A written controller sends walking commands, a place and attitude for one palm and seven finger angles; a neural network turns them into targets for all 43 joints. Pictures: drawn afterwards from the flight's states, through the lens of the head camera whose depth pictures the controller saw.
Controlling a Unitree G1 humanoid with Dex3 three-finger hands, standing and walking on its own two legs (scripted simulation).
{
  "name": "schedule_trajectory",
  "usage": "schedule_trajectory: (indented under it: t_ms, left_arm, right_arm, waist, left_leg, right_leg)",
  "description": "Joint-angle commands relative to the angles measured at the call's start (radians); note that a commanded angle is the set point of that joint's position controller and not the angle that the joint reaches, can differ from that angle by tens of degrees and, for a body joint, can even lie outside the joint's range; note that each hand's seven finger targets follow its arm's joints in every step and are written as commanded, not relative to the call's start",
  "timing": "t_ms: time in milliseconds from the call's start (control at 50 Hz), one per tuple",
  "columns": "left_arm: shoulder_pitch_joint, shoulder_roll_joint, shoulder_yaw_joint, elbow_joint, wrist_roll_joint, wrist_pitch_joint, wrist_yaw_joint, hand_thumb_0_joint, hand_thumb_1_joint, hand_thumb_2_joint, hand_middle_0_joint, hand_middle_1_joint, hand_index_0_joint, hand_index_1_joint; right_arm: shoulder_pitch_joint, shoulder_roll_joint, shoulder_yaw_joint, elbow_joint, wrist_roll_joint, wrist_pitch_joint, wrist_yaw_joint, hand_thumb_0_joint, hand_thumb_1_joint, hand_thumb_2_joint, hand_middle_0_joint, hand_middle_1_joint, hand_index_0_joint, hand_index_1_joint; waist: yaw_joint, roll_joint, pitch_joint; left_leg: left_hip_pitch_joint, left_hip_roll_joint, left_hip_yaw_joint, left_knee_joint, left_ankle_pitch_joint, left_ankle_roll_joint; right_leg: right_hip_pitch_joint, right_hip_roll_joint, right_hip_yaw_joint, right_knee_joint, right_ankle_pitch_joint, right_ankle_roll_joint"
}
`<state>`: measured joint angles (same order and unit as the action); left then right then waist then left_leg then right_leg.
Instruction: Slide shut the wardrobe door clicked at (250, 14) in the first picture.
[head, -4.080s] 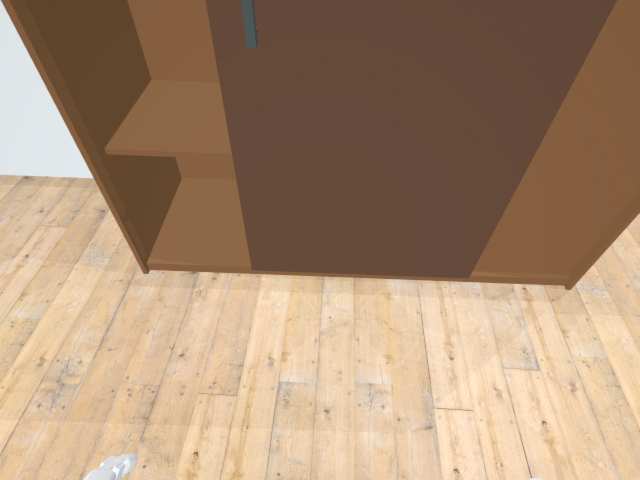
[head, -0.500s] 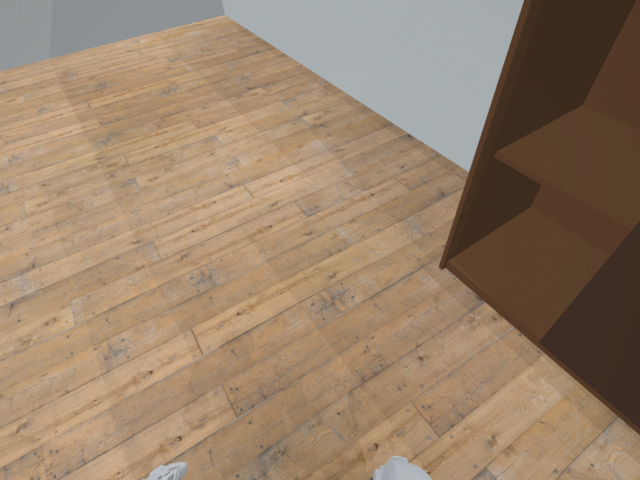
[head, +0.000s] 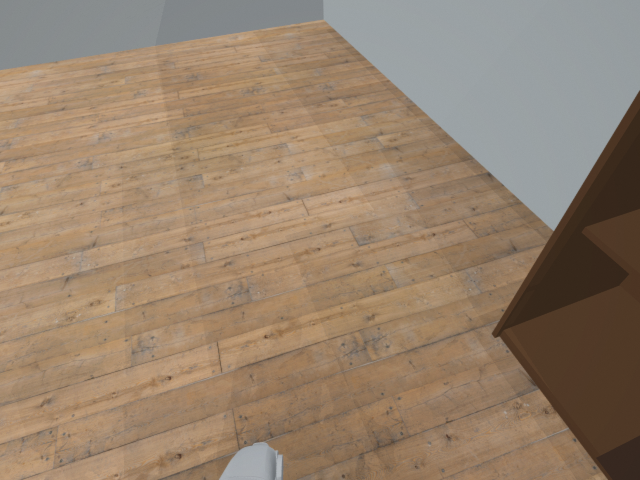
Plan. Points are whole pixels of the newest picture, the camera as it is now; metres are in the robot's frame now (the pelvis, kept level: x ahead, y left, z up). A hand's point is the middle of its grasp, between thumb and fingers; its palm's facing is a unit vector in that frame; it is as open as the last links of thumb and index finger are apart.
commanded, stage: walk to a spot facing it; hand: right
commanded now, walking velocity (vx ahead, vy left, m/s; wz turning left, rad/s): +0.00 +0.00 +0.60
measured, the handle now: out of the picture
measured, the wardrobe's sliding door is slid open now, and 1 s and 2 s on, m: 0.41 0.41 0.41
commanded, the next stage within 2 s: turn to face it in 0.04 s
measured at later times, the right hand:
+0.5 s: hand (411, 457) +0.20 -0.11 -0.16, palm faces +0.00 +0.99 -0.16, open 7.3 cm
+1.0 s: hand out of the picture +0.10 -0.22 -0.16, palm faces +0.30 +0.92 -0.26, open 7.4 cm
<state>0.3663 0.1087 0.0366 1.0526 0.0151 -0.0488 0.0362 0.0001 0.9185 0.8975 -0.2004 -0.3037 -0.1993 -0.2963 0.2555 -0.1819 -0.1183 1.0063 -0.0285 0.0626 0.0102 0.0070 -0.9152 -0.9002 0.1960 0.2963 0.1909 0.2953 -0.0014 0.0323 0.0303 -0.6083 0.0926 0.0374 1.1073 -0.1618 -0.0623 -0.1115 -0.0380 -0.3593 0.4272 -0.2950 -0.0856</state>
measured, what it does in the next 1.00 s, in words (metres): steps on the spot, turning right: left foot, then right foot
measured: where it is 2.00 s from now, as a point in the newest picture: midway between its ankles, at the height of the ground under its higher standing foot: outside the picture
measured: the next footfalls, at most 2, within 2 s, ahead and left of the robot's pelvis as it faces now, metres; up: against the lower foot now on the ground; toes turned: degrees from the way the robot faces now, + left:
left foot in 0.24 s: +0.11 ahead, +0.15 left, +0.00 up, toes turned +15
right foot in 0.62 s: +0.13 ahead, -0.09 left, +0.00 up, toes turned -14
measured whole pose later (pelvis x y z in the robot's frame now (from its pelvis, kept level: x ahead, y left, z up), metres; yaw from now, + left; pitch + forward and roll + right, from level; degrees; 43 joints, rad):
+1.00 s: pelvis +0.06 +0.02 +0.00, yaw -16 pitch +1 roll +2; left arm 0.23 0.19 0.06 0.93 0.03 0.03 0.00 0.00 0.90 0.90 -0.20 -0.30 -0.20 -0.30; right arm 0.15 -0.25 -0.10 0.93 -0.01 0.07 -0.02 0.01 -0.91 -0.90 0.20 0.30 0.19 0.30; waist 0.02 -0.01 0.06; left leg -0.45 0.07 0.00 0.95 -0.40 -0.10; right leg -0.33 0.02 0.03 0.47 -0.16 -0.05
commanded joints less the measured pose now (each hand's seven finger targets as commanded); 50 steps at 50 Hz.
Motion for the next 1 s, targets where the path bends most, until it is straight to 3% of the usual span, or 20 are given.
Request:
schedule_trajectory:
  t_ms: [0, 100, 140, 180, 200, 220, 240, 300, 360, 500, 560, 580, 600, 620, 640, 680, 740, 800, 920, 980]
  left_arm:
    - [0.079, 0.149, 0.038, -0.035, 0.007, -0.004, 0.009, 0.0, 0.9, 0.9, -0.2, -0.3, -0.2, -0.3]
    - [0.088, 0.165, 0.051, -0.029, 0.018, 0.017, 0.003, 0.0, 0.9, 0.9, -0.2, -0.3, -0.2, -0.3]
    - [0.099, 0.169, 0.049, -0.023, 0.018, 0.019, -0.001, 0.0, 0.9, 0.9, -0.2, -0.3, -0.2, -0.3]
    - [0.08, 0.172, 0.045, -0.021, 0.003, 0.017, -0.01, 0.0, 0.9, 0.9, -0.2, -0.3, -0.2, -0.3]
    - [0.098, 0.119, 0.033, -0.039, -0.012, 0.017, -0.019, 0.0, 0.9, 0.9, -0.2, -0.3, -0.2, -0.3]
    - [0.031, 0.072, 0.017, -0.069, -0.015, 0.023, -0.016, 0.0, 0.9, 0.9, -0.2, -0.3, -0.2, -0.3]
    - [0.018, 0.073, 0.015, -0.064, -0.017, 0.036, -0.008, 0.0, 0.9, 0.9, -0.2, -0.3, -0.2, -0.3]
    - [-0.008, 0.05, 0.016, -0.034, -0.006, 0.069, -0.015, 0.0, 0.9, 0.9, -0.2, -0.3, -0.2, -0.3]
    - [0.006, 0.06, 0.02, -0.027, -0.002, 0.091, -0.02, 0.0, 0.9, 0.9, -0.2, -0.3, -0.2, -0.3]
    - [-0.09, 0.092, 0.039, -0.109, 0.001, 0.086, -0.043, 0.0, 0.9, 0.9, -0.2, -0.3, -0.2, -0.3]
    - [-0.056, 0.124, 0.049, -0.126, 0.007, 0.075, -0.047, 0.0, 0.9, 0.9, -0.2, -0.3, -0.2, -0.3]
    - [-0.007, 0.161, 0.058, -0.12, 0.009, 0.068, -0.048, 0.0, 0.9, 0.9, -0.2, -0.3, -0.2, -0.3]
    - [0.034, 0.26, 0.079, -0.13, 0.015, 0.058, -0.046, 0.0, 0.9, 0.9, -0.2, -0.3, -0.2, -0.3]
    - [0.075, 0.329, 0.094, -0.131, 0.018, 0.058, -0.035, 0.0, 0.9, 0.9, -0.2, -0.3, -0.2, -0.3]
    - [0.062, 0.333, 0.093, -0.126, 0.019, 0.058, -0.028, 0.0, 0.9, 0.9, -0.2, -0.3, -0.2, -0.3]
    - [-0.04, 0.286, 0.08, -0.155, 0.016, 0.051, -0.016, 0.0, 0.9, 0.9, -0.2, -0.3, -0.2, -0.3]
    - [-0.102, 0.267, 0.067, -0.181, 0.01, 0.04, -0.013, 0.0, 0.9, 0.9, -0.2, -0.3, -0.2, -0.3]
    - [-0.091, 0.276, 0.069, -0.18, 0.006, 0.041, -0.016, 0.0, 0.9, 0.9, -0.2, -0.3, -0.2, -0.3]
    - [-0.09, 0.3, 0.083, -0.18, 0.011, 0.06, -0.028, 0.0, 0.9, 0.9, -0.2, -0.3, -0.2, -0.3]
    - [-0.112, 0.312, 0.088, -0.186, 0.012, 0.069, -0.032, 0.0, 0.9, 0.9, -0.2, -0.3, -0.2, -0.3]
  right_arm:
    - [-0.078, -0.018, 0.01, -0.1, 0.004, -0.018, 0.007, 0.0, -0.9, -0.9, 0.2, 0.3, 0.2, 0.3]
    - [-0.146, -0.005, 0.019, -0.141, 0.002, -0.028, 0.005, 0.0, -0.9, -0.9, 0.2, 0.3, 0.2, 0.3]
    - [-0.124, -0.002, 0.027, -0.139, -0.004, -0.046, -0.003, 0.0, -0.9, -0.9, 0.2, 0.3, 0.2, 0.3]
    - [0.039, -0.031, 0.029, -0.088, -0.011, -0.076, -0.016, 0.0, -0.9, -0.9, 0.2, 0.3, 0.2, 0.3]
    - [0.142, -0.129, 0.015, -0.05, -0.018, -0.097, -0.034, 0.0, -0.9, -0.9, 0.2, 0.3, 0.2, 0.3]
    - [0.204, -0.175, 0.013, -0.009, 0.006, -0.104, -0.041, 0.0, -0.9, -0.9, 0.2, 0.3, 0.2, 0.3]
    - [0.137, -0.157, 0.032, -0.017, 0.014, -0.104, -0.048, 0.0, -0.9, -0.9, 0.2, 0.3, 0.2, 0.3]
    - [-0.046, -0.099, 0.045, -0.049, 0.007, -0.095, -0.057, 0.0, -0.9, -0.9, 0.2, 0.3, 0.2, 0.3]
    - [-0.099, -0.106, 0.045, -0.063, 0.006, -0.088, -0.055, 0.0, -0.9, -0.9, 0.2, 0.3, 0.2, 0.3]
    - [-0.094, -0.146, 0.015, -0.088, -0.005, -0.069, -0.05, 0.0, -0.9, -0.9, 0.2, 0.3, 0.2, 0.3]
    - [-0.104, -0.158, 0.007, -0.108, 0.004, -0.059, -0.045, 0.0, -0.9, -0.9, 0.2, 0.3, 0.2, 0.3]
    - [-0.101, -0.145, 0.009, -0.117, 0.012, -0.053, -0.042, 0.0, -0.9, -0.9, 0.2, 0.3, 0.2, 0.3]
    - [-0.091, -0.088, 0.013, -0.149, 0.019, -0.046, -0.036, 0.0, -0.9, -0.9, 0.2, 0.3, 0.2, 0.3]
    - [-0.149, -0.061, 0.027, -0.196, 0.015, -0.041, -0.035, 0.0, -0.9, -0.9, 0.2, 0.3, 0.2, 0.3]
    - [-0.173, -0.085, 0.024, -0.2, 0.008, -0.035, -0.033, 0.0, -0.9, -0.9, 0.2, 0.3, 0.2, 0.3]
    - [-0.172, -0.089, 0.013, -0.176, 0.005, -0.034, -0.029, 0.0, -0.9, -0.9, 0.2, 0.3, 0.2, 0.3]
    - [-0.116, -0.103, 0.013, -0.146, 0.008, -0.038, -0.019, 0.0, -0.9, -0.9, 0.2, 0.3, 0.2, 0.3]
    - [-0.103, -0.112, 0.015, -0.142, 0.012, -0.033, -0.022, 0.0, -0.9, -0.9, 0.2, 0.3, 0.2, 0.3]
    - [-0.143, -0.118, 0.021, -0.175, 0.016, -0.029, -0.027, 0.0, -0.9, -0.9, 0.2, 0.3, 0.2, 0.3]
    - [-0.126, -0.117, 0.023, -0.182, 0.019, -0.03, -0.03, 0.0, -0.9, -0.9, 0.2, 0.3, 0.2, 0.3]
  waist:
    - [0.034, -0.124, 0.059]
    - [0.055, -0.157, 0.047]
    - [0.05, -0.163, -0.009]
    - [-0.036, -0.102, -0.124]
    - [-0.066, 0.123, -0.245]
    - [-0.081, 0.199, -0.304]
    - [-0.057, 0.118, -0.27]
    - [-0.005, 0.094, -0.078]
    - [0.025, 0.074, 0.024]
    - [-0.002, 0.131, 0.006]
    - [0.023, 0.08, -0.054]
    - [0.05, -0.018, -0.096]
    - [0.066, -0.313, -0.106]
    - [0.099, -0.413, -0.099]
    - [0.089, -0.258, -0.11]
    - [0.055, -0.255, -0.096]
    - [0.026, -0.138, -0.122]
    - [0.029, -0.12, -0.135]
    - [0.051, -0.164, -0.083]
    - [0.044, -0.198, -0.084]
  left_leg:
    - [-0.074, 0.024, 0.027, -0.118, -0.073, 0.007]
    - [0.01, -0.008, 0.091, -0.295, -0.177, 0.036]
    - [0.128, -0.05, 0.114, -0.398, -0.202, 0.06]
    - [0.418, -0.056, 0.099, -0.627, 0.063, 0.081]
    - [0.713, 0.157, -0.144, -0.638, 0.457, 0.154]
    - [0.792, 0.335, -0.294, -0.607, 0.941, 0.283]
    - [0.708, 0.329, -0.206, -0.633, 0.869, 0.324]
    - [0.448, 0.262, -0.098, -0.745, 0.476, 0.246]
    - [0.324, 0.246, 0.011, -0.784, 0.356, 0.216]
    - [0.377, 0.275, 0.08, -0.726, 0.207, 0.191]
    - [0.395, 0.254, 0.137, -0.585, 0.165, 0.135]
    - [0.343, 0.22, 0.158, -0.46, 0.079, 0.096]
    - [0.147, 0.092, 0.192, -0.239, -0.235, 0.018]
    - [0.014, 0.002, 0.114, -0.024, -0.538, -0.017]
    - [0.009, 0.025, 0.018, 0.085, -0.467, 0.0]
    - [-0.049, 0.026, -0.034, 0.136, -0.308, -0.004]
    - [-0.004, 0.017, -0.034, 0.108, -0.202, -0.022]
    - [0.018, 0.009, -0.039, 0.04, -0.183, -0.034]
    - [0.084, -0.016, -0.035, -0.15, -0.251, -0.036]
    - [0.152, -0.039, -0.034, -0.242, -0.266, -0.024]
  right_leg:
    - [0.08, -0.344, 0.175, -0.123, 0.528, -0.023]
    - [0.119, -0.365, 0.11, -0.042, 0.603, -0.033]
    - [0.122, -0.352, 0.11, 0.046, 0.758, -0.025]
    - [0.036, -0.298, 0.071, 0.275, 0.783, 0.036]
    - [-0.23, -0.205, 0.044, 0.517, 0.428, 0.092]
    - [-0.361, -0.069, 0.138, 0.673, -0.315, 0.135]
    - [-0.338, -0.09, 0.277, 0.691, -0.335, 0.123]
    - [-0.334, -0.096, 0.321, 0.686, -0.229, 0.129]
    - [-0.316, -0.081, 0.302, 0.638, -0.172, 0.144]
    - [-0.309, -0.068, 0.251, 0.421, -0.136, 0.146]
    - [-0.201, -0.041, 0.219, 0.206, 0.022, 0.139]
    - [-0.101, -0.059, 0.268, 0.083, 0.15, 0.123]
    - [-0.011, -0.259, 0.589, -0.039, 0.401, 0.03]
    - [0.005, -0.417, 0.794, -0.102, 0.65, -0.098]
    - [-0.013, -0.429, 0.752, -0.101, 0.526, -0.132]
    - [-0.019, -0.307, 0.682, -0.092, 0.415, -0.07]
    - [0.0, -0.225, 0.562, -0.077, 0.471, -0.039]
    - [0.021, -0.207, 0.57, -0.091, 0.439, -0.051]
    - [-0.04, -0.203, 0.673, -0.118, 0.263, -0.083]
    - [-0.091, -0.186, 0.718, -0.115, 0.199, -0.084]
